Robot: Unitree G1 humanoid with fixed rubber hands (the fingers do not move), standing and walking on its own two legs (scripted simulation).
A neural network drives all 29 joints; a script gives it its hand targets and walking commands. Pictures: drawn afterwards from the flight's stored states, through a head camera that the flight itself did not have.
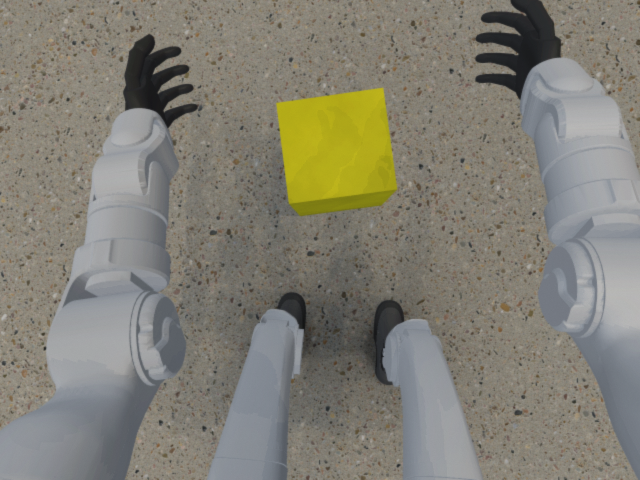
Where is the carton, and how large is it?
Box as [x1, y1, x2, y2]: [276, 88, 396, 215]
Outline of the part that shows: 382,88 276,103 289,204 300,215 380,205 396,189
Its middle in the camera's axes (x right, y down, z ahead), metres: +0.04 -0.17 +0.87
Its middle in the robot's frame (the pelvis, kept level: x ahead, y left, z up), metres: +0.55 +0.04 -0.54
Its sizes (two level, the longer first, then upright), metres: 0.210 0.200 0.250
